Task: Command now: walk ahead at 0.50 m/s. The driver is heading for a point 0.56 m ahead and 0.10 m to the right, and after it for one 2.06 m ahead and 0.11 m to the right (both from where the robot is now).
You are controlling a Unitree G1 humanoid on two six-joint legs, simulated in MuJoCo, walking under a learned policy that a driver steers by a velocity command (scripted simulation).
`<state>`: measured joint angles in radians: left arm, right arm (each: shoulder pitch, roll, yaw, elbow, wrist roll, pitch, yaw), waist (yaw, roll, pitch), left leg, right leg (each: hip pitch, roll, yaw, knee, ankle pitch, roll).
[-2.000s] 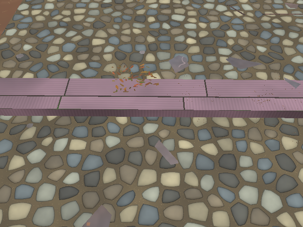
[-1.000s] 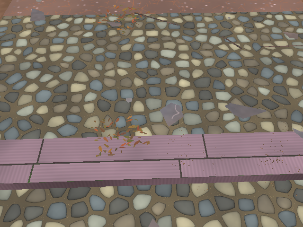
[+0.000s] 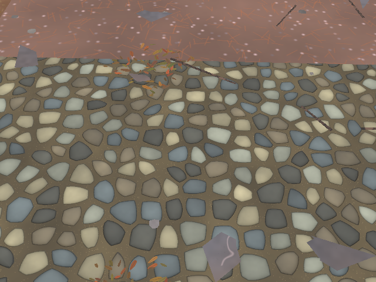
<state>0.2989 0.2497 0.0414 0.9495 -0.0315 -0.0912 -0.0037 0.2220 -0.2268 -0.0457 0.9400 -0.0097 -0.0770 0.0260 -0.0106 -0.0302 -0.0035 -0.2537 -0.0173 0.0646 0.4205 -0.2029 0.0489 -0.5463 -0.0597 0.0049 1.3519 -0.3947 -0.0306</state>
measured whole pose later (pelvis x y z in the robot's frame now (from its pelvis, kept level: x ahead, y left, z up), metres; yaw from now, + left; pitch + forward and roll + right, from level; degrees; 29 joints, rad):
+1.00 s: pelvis +0.53 +0.03 +0.05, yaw +1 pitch +2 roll -1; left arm 0.29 0.26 0.06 0.98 -0.03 -0.10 0.00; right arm 0.18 -0.23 -0.06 0.91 0.00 -0.10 0.02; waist 0.00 -0.03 0.01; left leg -0.38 0.00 0.07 0.51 -0.17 0.06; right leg -0.40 -0.05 0.02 1.17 -0.37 -0.05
